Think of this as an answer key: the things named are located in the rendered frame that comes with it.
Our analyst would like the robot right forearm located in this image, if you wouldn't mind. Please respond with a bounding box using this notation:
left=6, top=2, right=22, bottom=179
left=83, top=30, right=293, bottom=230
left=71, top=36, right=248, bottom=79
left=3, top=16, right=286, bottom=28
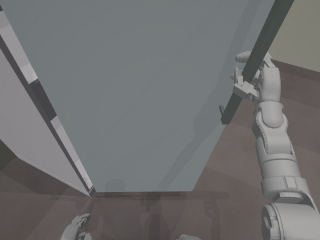
left=251, top=101, right=320, bottom=217

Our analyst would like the robot right upper arm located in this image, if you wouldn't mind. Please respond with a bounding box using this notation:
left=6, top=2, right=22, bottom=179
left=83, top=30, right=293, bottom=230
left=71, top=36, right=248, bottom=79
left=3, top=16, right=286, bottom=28
left=261, top=202, right=320, bottom=240

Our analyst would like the right robot hand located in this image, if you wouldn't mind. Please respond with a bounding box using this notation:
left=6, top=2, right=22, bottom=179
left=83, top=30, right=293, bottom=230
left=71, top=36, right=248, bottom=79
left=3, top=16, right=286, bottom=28
left=230, top=50, right=281, bottom=107

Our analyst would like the handle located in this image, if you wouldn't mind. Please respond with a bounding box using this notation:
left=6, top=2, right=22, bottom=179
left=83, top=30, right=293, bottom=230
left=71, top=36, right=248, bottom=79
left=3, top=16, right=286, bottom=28
left=219, top=0, right=294, bottom=125

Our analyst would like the left robot hand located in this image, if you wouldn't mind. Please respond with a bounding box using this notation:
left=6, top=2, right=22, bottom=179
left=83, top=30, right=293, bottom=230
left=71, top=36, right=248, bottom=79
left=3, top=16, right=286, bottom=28
left=60, top=213, right=92, bottom=240

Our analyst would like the fridge door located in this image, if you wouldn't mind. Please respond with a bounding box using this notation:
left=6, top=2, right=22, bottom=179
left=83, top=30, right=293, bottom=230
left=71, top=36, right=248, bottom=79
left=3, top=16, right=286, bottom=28
left=0, top=0, right=275, bottom=192

